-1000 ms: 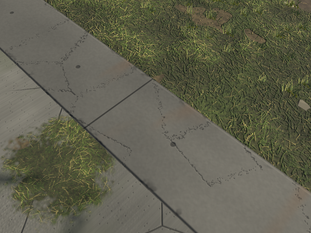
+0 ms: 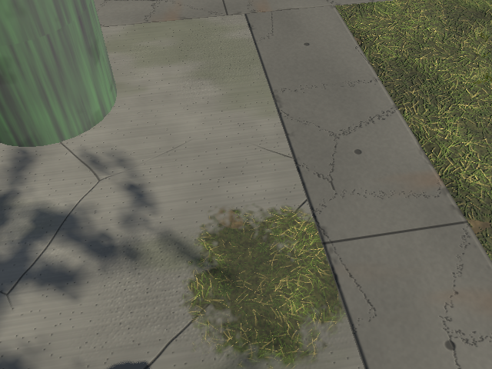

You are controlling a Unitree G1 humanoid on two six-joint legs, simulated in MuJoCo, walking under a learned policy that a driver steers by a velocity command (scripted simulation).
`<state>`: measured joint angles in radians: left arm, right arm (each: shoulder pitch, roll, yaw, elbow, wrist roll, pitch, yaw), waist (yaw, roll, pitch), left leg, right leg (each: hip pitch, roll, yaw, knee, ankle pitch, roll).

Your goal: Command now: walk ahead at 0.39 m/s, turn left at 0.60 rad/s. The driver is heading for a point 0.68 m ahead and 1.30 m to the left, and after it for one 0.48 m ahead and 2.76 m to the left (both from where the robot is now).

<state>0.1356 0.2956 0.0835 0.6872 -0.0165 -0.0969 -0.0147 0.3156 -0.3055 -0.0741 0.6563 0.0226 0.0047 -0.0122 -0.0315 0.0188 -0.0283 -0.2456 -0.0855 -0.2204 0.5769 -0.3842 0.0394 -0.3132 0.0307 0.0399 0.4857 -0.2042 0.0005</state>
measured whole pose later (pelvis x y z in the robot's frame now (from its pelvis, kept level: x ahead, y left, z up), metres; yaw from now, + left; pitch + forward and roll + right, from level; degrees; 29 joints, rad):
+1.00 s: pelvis +0.51 +0.15 -0.01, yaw +35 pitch +2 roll -1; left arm 0.06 0.28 0.04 0.64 0.01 -0.12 -0.02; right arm 0.38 -0.31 -0.07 0.74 0.03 -0.02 -0.01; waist -0.07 0.02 0.02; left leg -0.18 -0.10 -0.23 0.87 -0.53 0.04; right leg -0.47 0.04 0.01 0.56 -0.13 -0.02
